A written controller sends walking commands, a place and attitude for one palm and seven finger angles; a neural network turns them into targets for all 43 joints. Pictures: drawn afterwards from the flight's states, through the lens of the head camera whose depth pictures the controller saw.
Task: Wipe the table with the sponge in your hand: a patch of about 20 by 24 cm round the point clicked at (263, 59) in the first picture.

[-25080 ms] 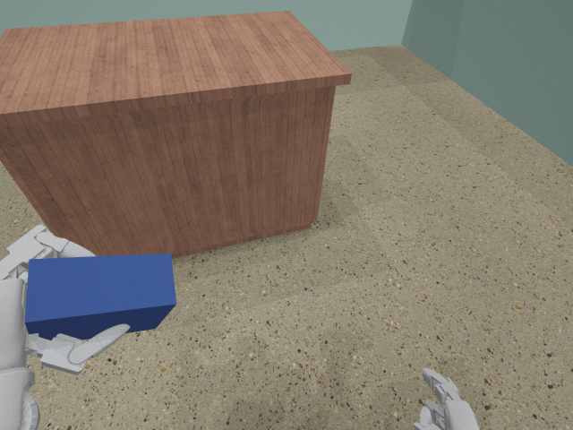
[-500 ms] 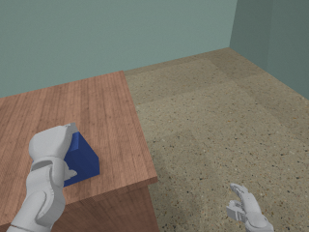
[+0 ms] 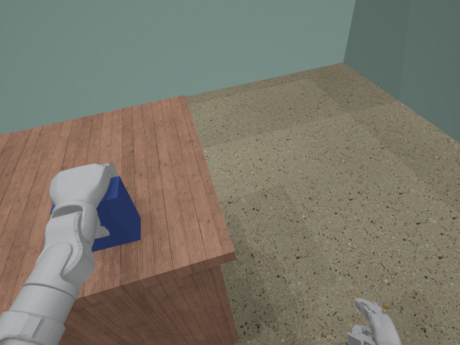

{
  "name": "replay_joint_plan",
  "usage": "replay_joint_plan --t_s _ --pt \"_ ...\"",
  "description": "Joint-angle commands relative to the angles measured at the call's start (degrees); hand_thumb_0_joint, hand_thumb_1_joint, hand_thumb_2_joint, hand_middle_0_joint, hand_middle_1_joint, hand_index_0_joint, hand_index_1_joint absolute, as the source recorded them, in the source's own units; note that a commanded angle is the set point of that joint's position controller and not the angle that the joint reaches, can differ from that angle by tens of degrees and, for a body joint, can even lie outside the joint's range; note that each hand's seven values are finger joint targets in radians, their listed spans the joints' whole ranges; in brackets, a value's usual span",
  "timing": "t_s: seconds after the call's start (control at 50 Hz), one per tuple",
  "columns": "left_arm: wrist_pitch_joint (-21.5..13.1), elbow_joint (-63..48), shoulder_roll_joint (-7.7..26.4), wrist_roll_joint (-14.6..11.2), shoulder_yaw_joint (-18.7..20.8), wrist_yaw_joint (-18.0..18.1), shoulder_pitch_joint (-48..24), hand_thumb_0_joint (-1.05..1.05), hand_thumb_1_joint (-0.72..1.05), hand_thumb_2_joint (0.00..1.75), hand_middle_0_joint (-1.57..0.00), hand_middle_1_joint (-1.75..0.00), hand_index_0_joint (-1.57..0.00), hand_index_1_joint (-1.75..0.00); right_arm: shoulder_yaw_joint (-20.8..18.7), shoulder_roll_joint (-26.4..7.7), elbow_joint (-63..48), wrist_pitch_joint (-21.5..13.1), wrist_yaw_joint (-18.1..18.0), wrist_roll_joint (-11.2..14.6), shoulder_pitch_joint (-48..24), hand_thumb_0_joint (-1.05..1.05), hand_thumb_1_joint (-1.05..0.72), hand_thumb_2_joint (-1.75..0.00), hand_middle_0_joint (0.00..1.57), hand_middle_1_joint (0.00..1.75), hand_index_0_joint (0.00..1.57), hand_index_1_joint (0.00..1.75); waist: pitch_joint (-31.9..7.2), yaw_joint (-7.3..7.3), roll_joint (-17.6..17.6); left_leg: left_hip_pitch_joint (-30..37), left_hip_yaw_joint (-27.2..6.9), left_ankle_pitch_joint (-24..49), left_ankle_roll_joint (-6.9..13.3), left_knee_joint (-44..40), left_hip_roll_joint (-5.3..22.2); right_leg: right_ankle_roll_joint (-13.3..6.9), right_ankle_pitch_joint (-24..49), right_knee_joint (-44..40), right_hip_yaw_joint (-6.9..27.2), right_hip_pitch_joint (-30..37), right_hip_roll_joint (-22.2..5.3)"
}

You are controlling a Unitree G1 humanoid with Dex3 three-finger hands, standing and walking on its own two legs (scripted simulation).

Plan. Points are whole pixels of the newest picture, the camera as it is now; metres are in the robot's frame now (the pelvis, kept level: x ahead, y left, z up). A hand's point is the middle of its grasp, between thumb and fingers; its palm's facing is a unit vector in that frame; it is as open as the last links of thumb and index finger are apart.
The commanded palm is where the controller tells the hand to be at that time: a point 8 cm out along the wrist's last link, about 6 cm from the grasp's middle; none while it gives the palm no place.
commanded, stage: wipe forward along the middle lane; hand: left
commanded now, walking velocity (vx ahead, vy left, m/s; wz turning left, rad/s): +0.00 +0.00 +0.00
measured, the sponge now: (105, 222) +0.30 +0.29 +0.06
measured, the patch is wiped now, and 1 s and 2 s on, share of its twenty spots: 1.00 1.00 1.00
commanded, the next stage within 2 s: slide back across to the first lane in 1.12 s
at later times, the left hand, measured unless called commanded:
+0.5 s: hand (97, 182) +0.36 +0.32 +0.11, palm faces -0.07 +0.01 -1.00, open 10.0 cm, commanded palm +0.35 +0.33 +0.14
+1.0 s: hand (96, 164) +0.41 +0.35 +0.10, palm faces -0.10 +0.02 -1.00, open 10.0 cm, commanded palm +0.40 +0.35 +0.14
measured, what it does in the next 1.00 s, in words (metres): stands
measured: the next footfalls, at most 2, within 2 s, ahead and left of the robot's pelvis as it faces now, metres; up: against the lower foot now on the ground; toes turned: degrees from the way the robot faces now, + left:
none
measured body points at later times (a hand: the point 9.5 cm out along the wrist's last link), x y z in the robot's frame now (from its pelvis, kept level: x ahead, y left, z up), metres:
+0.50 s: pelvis -0.01 +0.00 +0.00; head +0.00 -0.03 +0.45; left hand +0.35 +0.31 +0.16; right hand +0.15 -0.25 -0.13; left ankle +0.00 +0.13 -0.74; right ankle +0.01 -0.08 -0.74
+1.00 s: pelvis +0.01 +0.02 +0.00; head +0.04 +0.00 +0.45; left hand +0.41 +0.34 +0.16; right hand +0.13 -0.24 -0.13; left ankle +0.00 +0.13 -0.74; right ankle +0.01 -0.08 -0.74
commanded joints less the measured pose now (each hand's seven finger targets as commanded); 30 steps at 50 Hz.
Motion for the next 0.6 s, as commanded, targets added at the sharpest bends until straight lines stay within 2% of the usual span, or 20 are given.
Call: replay_joint_plan --t_s 0.0,0.04,0.08,0.1,0.16,0.18,0.2,0.24,0.26,0.28,0.32,0.36,0.4,0.44,0.48,0.5,0.52,0.56,0.58 --pt "-1.2 1.7 12.9 1.7 5.8 1.6 -15.7 0.00 0.10 1.30 -1.20 -1.60 -1.20 -1.60 -2.6 -6.8 -9.1 -2.7 -0.6 0.1 -9.4 0.00 -0.90 -0.90 0.20 0.30 0.20 0.30 -7.0 -0.68 -8.6 -6.1 1.1 3.2 2.2 -2.4 -2.9 1.6 2.3 -5.3 5.2 5.7 -1.1" --pt "-1.9 5.9 12.7 2.0 4.9 1.6 -17.9 0.00 0.10 1.30 -1.20 -1.60 -1.20 -1.60 -2.5 -7.1 -8.4 -2.9 -0.8 0.2 -8.2 0.00 -0.90 -0.90 0.20 0.30 0.20 0.30 -5.6 -1.32 -9.8 -7.6 1.1 1.8 2.2 -2.1 -2.9 1.8 0.9 -5.4 4.8 4.2 -1.1" --pt "-2.6 8.0 13.1 2.3 4.9 1.7 -19.4 0.00 0.10 1.30 -1.20 -1.60 -1.20 -1.60 -2.6 -7.3 -8.2 -3.0 -0.9 0.3 -7.6 0.00 -0.90 -0.90 0.20 0.30 0.20 0.30 -5.9 -1.31 -9.1 -8.0 1.1 1.5 2.2 -1.8 -3.0 1.7 0.8 -5.3 4.6 3.8 -1.1" --pt "-3.0 8.1 12.8 2.6 4.2 1.4 -21.5 0.00 0.10 1.30 -1.20 -1.60 -1.20 -1.60 -2.8 -7.3 -8.3 -2.9 -1.0 0.3 -7.1 0.00 -0.90 -0.90 0.20 0.30 0.20 0.30 -6.4 -1.76 -8.5 -7.9 1.2 1.1 2.1 -2.1 -2.9 1.6 -0.1 -5.4 4.3 3.6 -1.0" --pt "-4.6 11.6 12.9 2.8 3.9 1.6 -23.8 0.00 0.10 1.30 -1.20 -1.60 -1.20 -1.60 -2.8 -7.4 -8.1 -3.3 -1.2 0.4 -5.9 0.00 -0.90 -0.90 0.20 0.30 0.20 0.30 -6.3 -1.90 -9.6 -9.1 1.2 0.0 2.3 -1.4 -3.1 1.8 -0.9 -5.5 4.5 2.9 -1.3" --pt "-5.2 12.3 14.1 2.8 4.9 1.8 -24.8 0.00 0.10 1.30 -1.20 -1.60 -1.20 -1.60 -3.0 -7.5 -7.9 -3.4 -1.2 0.3 -5.5 0.00 -0.90 -0.90 0.20 0.30 0.20 0.30 -7.7 -1.82 -10.2 -9.2 1.1 0.3 2.4 -1.1 -3.0 1.9 -0.2 -5.2 4.8 3.5 -1.4" --pt "-5.7 12.6 14.8 3.1 5.1 1.7 -26.2 0.00 0.10 1.30 -1.20 -1.60 -1.20 -1.60 -3.2 -7.6 -7.8 -3.1 -1.3 0.3 -5.0 0.00 -0.90 -0.90 0.20 0.30 0.20 0.30 -8.1 -2.08 -9.0 -9.3 1.0 0.3 2.3 -1.4 -3.0 1.6 -0.4 -5.0 4.5 3.5 -1.3" --pt "-6.6 15.1 14.5 2.8 5.0 2.0 -26.2 0.00 0.10 1.30 -1.20 -1.60 -1.20 -1.60 -3.1 -7.4 -7.7 -3.3 -1.4 0.4 -4.5 0.00 -0.90 -0.90 0.20 0.30 0.20 0.30 -7.8 -2.03 -9.8 -9.9 1.2 0.0 2.5 -0.8 -3.0 1.8 0.0 -4.9 4.8 3.4 -1.5" --pt "-7.1 16.2 15.5 3.0 5.9 2.2 -26.6 0.00 0.10 1.30 -1.20 -1.60 -1.20 -1.60 -3.2 -7.6 -7.5 -3.2 -1.4 0.4 -4.0 0.00 -0.90 -0.90 0.20 0.30 0.20 0.30 -7.8 -2.06 -10.0 -10.4 1.0 0.1 2.4 -0.7 -3.0 1.7 0.5 -4.7 4.7 3.3 -1.4" --pt "-7.6 16.1 14.8 2.9 5.1 2.2 -27.5 0.00 0.10 1.30 -1.20 -1.60 -1.20 -1.60 -3.2 -7.5 -7.7 -3.2 -1.4 0.5 -4.0 0.00 -0.90 -0.90 0.20 0.30 0.20 0.30 -8.4 -2.13 -9.6 -10.3 1.1 0.5 2.4 -0.4 -3.1 1.8 1.4 -4.5 4.8 3.5 -1.5" --pt "-8.3 17.9 16.5 3.3 6.0 2.5 -29.9 0.00 0.10 1.30 -1.20 -1.60 -1.20 -1.60 -3.4 -7.7 -7.4 -3.2 -1.4 0.5 -3.1 0.00 -0.90 -0.90 0.20 0.30 0.20 0.30 -8.9 -2.40 -9.5 -10.9 1.1 -0.3 2.4 -0.5 -3.0 1.9 0.3 -4.5 4.8 3.2 -1.6" --pt "-9.1 19.9 15.9 3.3 5.4 2.7 -31.1 0.00 0.10 1.30 -1.20 -1.60 -1.20 -1.60 -3.4 -7.7 -7.1 -3.2 -1.5 0.6 -2.5 0.00 -0.90 -0.90 0.20 0.30 0.20 0.30 -8.1 -2.79 -9.6 -11.4 1.1 -0.5 2.5 -0.2 -3.1 1.9 0.6 -4.6 4.7 2.5 -1.6" --pt "-9.9 20.4 18.5 3.7 7.4 2.9 -32.4 0.00 0.10 1.30 -1.20 -1.60 -1.20 -1.60 -3.5 -7.9 -6.9 -2.9 -1.5 0.4 -2.2 0.00 -0.90 -0.90 0.20 0.30 0.20 0.30 -10.4 -2.32 -8.9 -11.6 0.9 0.4 2.5 -0.1 -3.1 1.6 1.9 -4.0 5.0 4.0 -1.6" --pt "-10.4 23.6 17.8 3.9 6.3 3.1 -33.9 0.00 0.10 1.30 -1.20 -1.60 -1.20 -1.60 -3.5 -7.8 -6.7 -2.9 -1.6 0.7 -1.2 0.00 -0.90 -0.90 0.20 0.30 0.20 0.30 -9.1 -3.19 -10.2 -12.6 1.2 -0.4 2.6 0.3 -3.1 2.0 1.4 -4.1 4.8 2.8 -1.7" --pt "-11.1 24.3 19.3 4.1 7.0 3.4 -35.6 0.00 0.10 1.30 -1.20 -1.60 -1.20 -1.60 -3.5 -7.9 -6.6 -2.8 -1.6 0.8 -0.9 0.00 -0.90 -0.90 0.20 0.30 0.20 0.30 -10.1 -3.14 -9.5 -12.8 1.1 -0.4 2.7 0.4 -3.1 1.9 1.6 -3.9 5.0 3.1 -1.7" --pt "-11.5 23.9 20.4 4.2 7.7 3.3 -37.3 0.00 0.10 1.30 -1.20 -1.60 -1.20 -1.60 -3.7 -7.9 -6.5 -2.6 -1.6 0.7 -1.0 0.00 -0.90 -0.90 0.20 0.30 0.20 0.30 -11.0 -3.05 -8.0 -12.7 0.9 0.1 2.6 0.3 -3.2 1.7 2.1 -3.9 5.0 3.6 -1.8" --pt "-11.6 26.0 20.4 4.8 7.2 3.5 -37.9 0.00 0.10 1.30 -1.20 -1.60 -1.20 -1.60 -3.7 -8.0 -6.2 -2.6 -1.6 0.7 0.0 0.00 -0.90 -0.90 0.20 0.30 0.20 0.30 -10.5 -3.50 -8.5 -13.1 1.1 0.1 2.7 0.4 -3.1 1.8 2.1 -3.6 4.7 2.8 -1.7" --pt "-12.1 27.0 18.7 4.9 6.4 3.7 -37.0 0.00 0.10 1.30 -1.20 -1.60 -1.20 -1.60 -3.8 -8.0 -6.3 -2.5 -1.2 0.8 0.7 0.00 -0.90 -0.90 0.20 0.30 0.20 0.30 -11.7 -3.38 -9.1 -12.6 1.0 1.6 2.7 0.7 -3.0 1.6 4.5 -3.1 4.1 3.0 -1.5" --pt "-12.3 27.5 19.1 5.0 6.9 3.8 -36.6 0.00 0.10 1.30 -1.20 -1.60 -1.20 -1.60 -4.0 -8.0 -6.3 -2.4 -1.2 0.8 0.8 0.00 -0.90 -0.90 0.20 0.30 0.20 0.30 -12.2 -3.28 -8.8 -12.4 1.2 2.1 2.8 0.8 -3.0 1.6 5.3 -3.0 4.2 3.1 -1.5"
